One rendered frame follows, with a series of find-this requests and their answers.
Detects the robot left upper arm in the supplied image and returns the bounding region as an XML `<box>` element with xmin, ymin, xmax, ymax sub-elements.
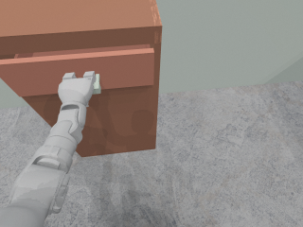
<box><xmin>0</xmin><ymin>164</ymin><xmax>70</xmax><ymax>227</ymax></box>

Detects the drawer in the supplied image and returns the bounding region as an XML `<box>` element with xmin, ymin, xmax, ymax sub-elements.
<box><xmin>0</xmin><ymin>44</ymin><xmax>154</xmax><ymax>97</ymax></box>

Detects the handle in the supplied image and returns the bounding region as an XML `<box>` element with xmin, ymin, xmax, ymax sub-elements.
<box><xmin>58</xmin><ymin>74</ymin><xmax>101</xmax><ymax>95</ymax></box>

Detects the cabinet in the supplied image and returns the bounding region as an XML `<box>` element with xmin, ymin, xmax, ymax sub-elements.
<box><xmin>0</xmin><ymin>0</ymin><xmax>163</xmax><ymax>157</ymax></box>

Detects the left robot forearm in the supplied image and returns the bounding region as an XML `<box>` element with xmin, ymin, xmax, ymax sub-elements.
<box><xmin>9</xmin><ymin>101</ymin><xmax>87</xmax><ymax>204</ymax></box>

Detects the left robot hand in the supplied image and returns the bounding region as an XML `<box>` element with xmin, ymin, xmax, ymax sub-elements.
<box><xmin>58</xmin><ymin>71</ymin><xmax>97</xmax><ymax>108</ymax></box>

